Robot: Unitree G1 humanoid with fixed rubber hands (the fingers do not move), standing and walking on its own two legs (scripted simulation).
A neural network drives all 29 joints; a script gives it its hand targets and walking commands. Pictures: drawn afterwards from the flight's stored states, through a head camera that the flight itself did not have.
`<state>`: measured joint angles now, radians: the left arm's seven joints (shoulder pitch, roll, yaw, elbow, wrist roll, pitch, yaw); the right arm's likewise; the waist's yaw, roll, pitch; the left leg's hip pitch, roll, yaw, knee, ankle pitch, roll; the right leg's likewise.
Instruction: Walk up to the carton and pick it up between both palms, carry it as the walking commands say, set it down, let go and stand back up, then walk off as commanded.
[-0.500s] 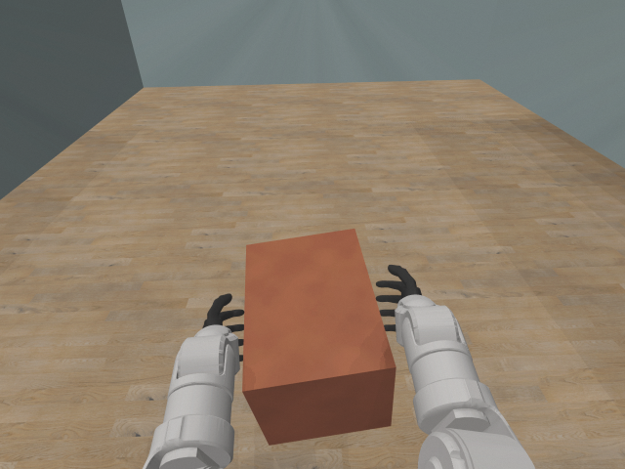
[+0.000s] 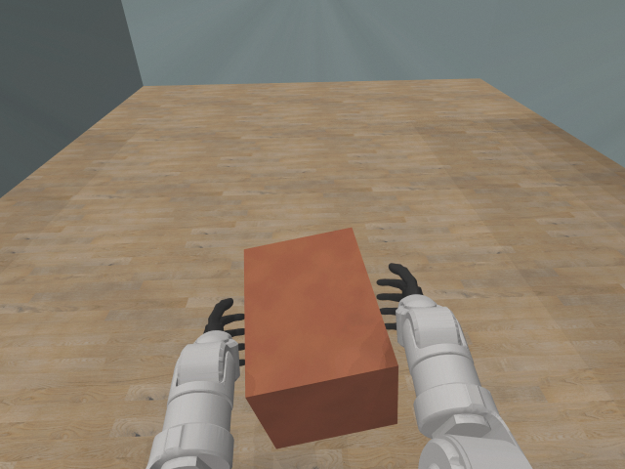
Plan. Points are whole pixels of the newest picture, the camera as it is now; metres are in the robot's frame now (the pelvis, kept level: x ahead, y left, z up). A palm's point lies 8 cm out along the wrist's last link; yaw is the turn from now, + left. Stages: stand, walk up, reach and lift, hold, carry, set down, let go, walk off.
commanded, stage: hold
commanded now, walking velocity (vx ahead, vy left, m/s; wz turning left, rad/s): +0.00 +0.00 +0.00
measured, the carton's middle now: (316, 331) +0.38 -0.01 -0.01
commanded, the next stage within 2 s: carry in 0.22 s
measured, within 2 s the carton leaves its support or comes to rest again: neither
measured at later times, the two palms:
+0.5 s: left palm (236, 315) +0.33 +0.10 +0.09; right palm (427, 283) +0.35 -0.16 +0.11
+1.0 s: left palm (164, 325) +0.32 +0.20 +0.08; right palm (348, 272) +0.39 -0.06 +0.10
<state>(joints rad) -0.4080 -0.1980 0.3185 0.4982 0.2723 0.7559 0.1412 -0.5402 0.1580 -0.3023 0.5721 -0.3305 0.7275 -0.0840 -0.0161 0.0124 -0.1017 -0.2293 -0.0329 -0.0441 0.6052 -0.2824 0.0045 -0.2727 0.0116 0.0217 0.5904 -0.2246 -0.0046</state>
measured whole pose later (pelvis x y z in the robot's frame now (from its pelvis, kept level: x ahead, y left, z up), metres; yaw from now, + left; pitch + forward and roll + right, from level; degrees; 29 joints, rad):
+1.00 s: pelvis +0.05 +0.00 -0.01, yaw +12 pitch +7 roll -2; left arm -0.36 -0.18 0.13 -0.25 0.09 1.24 0.27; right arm -0.40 0.20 -0.15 -0.23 -0.13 1.19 -0.23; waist -0.02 -0.02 -0.07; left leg -0.53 0.01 0.00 0.73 -0.35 0.02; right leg -0.40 -0.05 -0.14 0.89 -0.58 0.02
